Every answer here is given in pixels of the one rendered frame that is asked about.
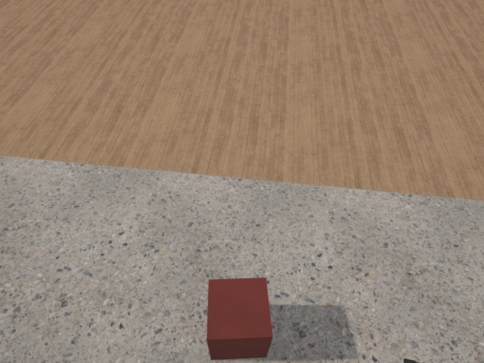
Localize carton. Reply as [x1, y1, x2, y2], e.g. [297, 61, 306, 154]
[206, 278, 273, 360]

